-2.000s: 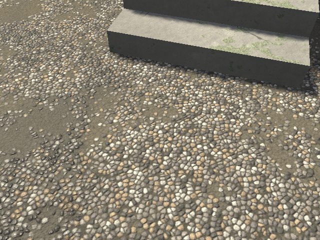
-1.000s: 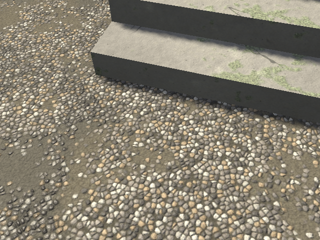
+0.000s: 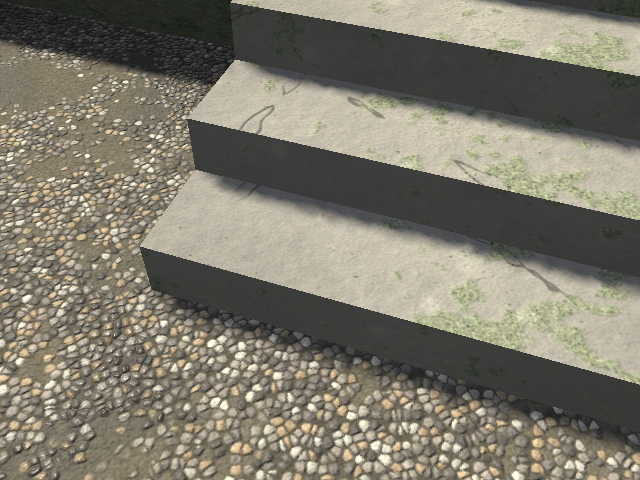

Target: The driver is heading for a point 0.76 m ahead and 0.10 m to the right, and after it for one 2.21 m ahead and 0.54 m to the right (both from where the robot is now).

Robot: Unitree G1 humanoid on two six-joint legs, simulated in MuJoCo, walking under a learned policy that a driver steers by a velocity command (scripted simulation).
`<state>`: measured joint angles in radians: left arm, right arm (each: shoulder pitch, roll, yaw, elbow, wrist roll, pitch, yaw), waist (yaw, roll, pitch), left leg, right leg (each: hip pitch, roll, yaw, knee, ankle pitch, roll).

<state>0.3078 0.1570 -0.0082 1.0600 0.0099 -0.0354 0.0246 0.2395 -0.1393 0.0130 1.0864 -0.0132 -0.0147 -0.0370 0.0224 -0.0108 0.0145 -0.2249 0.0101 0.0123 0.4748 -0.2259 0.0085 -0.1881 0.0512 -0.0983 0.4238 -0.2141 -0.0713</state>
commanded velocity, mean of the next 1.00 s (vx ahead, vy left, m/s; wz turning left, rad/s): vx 0.04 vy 0.00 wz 0.00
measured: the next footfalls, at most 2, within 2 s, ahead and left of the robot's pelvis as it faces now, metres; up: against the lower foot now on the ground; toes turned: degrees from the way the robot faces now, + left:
right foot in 1.58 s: +0.44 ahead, -0.03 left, +0.00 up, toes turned -5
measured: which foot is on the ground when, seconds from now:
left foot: down 0.00-1.00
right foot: down 0.00-1.00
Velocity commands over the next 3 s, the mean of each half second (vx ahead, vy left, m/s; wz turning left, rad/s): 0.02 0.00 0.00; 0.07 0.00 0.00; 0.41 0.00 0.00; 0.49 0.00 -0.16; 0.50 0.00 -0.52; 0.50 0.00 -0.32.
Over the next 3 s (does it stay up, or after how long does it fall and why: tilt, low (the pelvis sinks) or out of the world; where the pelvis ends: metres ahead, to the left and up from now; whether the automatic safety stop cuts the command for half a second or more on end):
stays up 0.94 -0.21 0.16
